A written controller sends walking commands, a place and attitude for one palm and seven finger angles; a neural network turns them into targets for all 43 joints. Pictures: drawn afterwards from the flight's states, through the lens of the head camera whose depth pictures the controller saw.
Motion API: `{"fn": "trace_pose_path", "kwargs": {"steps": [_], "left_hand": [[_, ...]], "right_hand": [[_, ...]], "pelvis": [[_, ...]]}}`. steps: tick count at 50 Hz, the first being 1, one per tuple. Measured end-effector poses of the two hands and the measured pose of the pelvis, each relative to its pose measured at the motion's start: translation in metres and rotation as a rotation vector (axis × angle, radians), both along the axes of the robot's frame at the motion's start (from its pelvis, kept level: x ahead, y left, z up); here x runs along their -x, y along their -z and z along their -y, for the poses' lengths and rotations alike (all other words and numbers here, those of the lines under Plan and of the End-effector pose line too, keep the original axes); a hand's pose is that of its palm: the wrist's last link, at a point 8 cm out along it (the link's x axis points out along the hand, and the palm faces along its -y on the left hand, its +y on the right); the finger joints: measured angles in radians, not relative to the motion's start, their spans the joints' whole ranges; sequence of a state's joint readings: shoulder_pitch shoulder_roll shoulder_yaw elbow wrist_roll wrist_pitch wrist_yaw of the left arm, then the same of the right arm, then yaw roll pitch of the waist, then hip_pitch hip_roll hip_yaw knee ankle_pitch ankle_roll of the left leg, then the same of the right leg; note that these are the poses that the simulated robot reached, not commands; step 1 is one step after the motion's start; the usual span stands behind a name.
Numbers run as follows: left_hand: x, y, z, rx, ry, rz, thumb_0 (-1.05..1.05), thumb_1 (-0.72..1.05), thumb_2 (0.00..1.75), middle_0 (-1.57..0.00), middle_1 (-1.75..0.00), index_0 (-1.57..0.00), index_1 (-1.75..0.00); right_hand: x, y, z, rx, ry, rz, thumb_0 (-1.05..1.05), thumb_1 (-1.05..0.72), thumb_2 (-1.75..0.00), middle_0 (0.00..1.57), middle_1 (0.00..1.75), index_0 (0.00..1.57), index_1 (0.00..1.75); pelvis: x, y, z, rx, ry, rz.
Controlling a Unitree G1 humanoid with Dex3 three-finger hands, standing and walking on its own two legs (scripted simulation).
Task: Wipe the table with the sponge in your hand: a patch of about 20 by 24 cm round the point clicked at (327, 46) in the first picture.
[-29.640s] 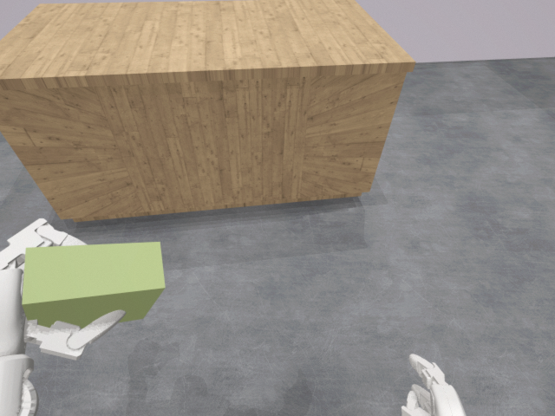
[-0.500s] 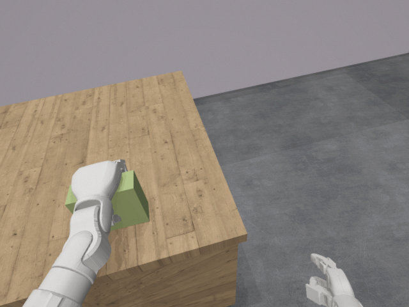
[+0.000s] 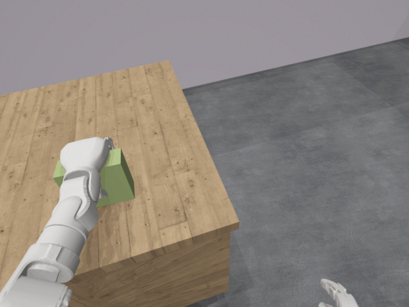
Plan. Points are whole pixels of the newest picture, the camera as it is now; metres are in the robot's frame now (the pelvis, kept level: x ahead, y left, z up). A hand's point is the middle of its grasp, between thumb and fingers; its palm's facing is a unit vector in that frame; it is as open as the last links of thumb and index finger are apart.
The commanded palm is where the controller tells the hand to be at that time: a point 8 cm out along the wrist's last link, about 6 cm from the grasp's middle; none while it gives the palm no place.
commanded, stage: wipe forward along the middle lane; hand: left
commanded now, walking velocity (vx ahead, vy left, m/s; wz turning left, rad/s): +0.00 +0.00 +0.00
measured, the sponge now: (101, 186) +0.35 +0.28 +0.02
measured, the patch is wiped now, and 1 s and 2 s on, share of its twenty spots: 1.00 1.00 1.00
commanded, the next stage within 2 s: slide back across to the first lane in 0.56 s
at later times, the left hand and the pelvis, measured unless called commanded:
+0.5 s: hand (94, 151) +0.42 +0.30 +0.06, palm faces -0.10 -0.01 -0.99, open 9.6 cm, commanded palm +0.40 +0.31 +0.10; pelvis +0.01 +0.01 +0.00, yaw +0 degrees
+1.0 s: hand (84, 145) +0.43 +0.33 +0.07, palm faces -0.06 -0.03 -1.00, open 9.7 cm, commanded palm +0.39 +0.35 +0.12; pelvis +0.03 +0.03 +0.00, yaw -1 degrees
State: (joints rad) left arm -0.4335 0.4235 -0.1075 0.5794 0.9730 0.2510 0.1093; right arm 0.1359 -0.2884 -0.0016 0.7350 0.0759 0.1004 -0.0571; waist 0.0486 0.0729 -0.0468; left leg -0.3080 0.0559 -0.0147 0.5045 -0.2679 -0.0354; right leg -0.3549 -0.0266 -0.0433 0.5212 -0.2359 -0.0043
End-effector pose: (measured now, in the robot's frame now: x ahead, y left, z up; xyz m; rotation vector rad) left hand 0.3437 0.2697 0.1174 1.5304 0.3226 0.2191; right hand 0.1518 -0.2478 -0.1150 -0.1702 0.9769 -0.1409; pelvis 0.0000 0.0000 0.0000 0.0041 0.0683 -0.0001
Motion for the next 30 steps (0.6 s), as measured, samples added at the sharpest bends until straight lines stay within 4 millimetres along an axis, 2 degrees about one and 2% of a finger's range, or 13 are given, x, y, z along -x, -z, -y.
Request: {"fn": "trace_pose_path", "kwargs": {"steps": [17,30], "left_hand": [[-0.042,-0.001,-0.021,-0.017,0.007,-0.03,0.02,-0.52,1.12,-0.79,-1.38,-0.82,-1.34],[-0.07,0.0,-0.033,-0.023,0.007,-0.042,0.02,-0.53,1.12,-0.79,-1.38,-0.82,-1.34]], "right_hand": [[0.04,0.009,0.01,0.023,0.064,-0.116,0.01,-0.91,-0.9,0.2,0.3,0.2,0.3],[0.053,0.011,0.004,0.027,0.092,-0.178,0.01,-0.91,-0.9,0.2,0.3,0.2,0.3]], "pelvis": [[-0.003,0.001,-0.005,0.006,0.005,-0.055],[-0.009,0.002,-0.014,0.011,0.007,-0.093]]}}
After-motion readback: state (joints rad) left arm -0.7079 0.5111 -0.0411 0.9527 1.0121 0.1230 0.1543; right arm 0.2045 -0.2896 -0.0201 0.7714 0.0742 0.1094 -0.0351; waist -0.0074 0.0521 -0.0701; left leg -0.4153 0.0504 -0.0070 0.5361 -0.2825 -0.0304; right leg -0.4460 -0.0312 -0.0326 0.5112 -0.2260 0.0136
